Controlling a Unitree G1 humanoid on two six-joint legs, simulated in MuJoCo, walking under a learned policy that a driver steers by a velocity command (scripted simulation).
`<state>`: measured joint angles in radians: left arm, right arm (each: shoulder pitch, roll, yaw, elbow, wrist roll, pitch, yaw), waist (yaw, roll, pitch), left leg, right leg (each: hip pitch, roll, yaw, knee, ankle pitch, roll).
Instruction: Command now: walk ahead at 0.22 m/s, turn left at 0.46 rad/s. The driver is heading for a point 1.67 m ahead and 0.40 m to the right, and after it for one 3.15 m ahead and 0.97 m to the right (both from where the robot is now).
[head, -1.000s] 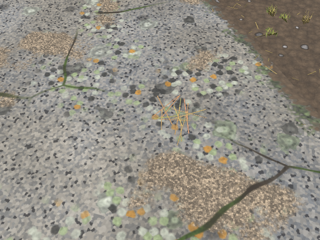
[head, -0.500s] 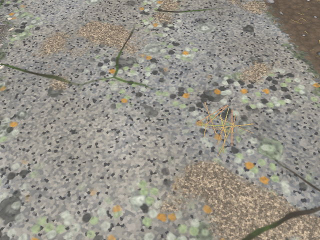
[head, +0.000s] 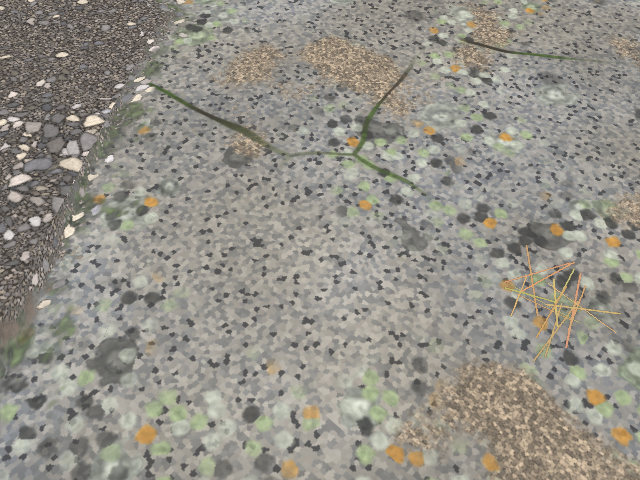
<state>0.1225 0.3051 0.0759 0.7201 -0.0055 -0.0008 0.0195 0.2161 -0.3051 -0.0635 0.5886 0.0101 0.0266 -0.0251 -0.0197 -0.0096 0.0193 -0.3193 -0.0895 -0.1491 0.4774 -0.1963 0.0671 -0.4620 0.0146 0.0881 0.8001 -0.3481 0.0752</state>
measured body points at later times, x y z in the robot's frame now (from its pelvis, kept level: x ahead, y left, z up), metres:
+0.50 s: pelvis +0.16 +0.01 -0.01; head +0.19 +0.00 +0.44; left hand +0.13 +0.29 -0.12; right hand +0.39 -0.23 -0.07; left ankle +0.25 +0.13 -0.74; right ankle +0.03 -0.14 -0.74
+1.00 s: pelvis +0.40 -0.05 -0.03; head +0.44 -0.08 +0.42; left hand +0.72 +0.07 -0.09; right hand +0.30 -0.34 -0.15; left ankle +0.26 +0.13 -0.73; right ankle +0.50 -0.18 -0.74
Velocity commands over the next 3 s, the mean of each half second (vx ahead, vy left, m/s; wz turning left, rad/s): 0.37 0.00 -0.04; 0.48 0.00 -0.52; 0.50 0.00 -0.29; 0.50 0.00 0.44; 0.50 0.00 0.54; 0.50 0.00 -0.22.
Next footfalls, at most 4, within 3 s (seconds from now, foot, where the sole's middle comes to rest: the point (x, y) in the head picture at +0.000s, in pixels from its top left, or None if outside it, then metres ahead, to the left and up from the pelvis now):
0.14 right None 0.07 -0.14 -0.78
0.50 left None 0.29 0.13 -0.78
1.00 right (409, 446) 0.53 -0.20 -0.78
1.52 left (378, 300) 0.89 -0.16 -0.78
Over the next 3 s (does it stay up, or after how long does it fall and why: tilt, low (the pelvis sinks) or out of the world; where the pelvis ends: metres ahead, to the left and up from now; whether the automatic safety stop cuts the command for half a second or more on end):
stays up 1.48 -0.28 -0.01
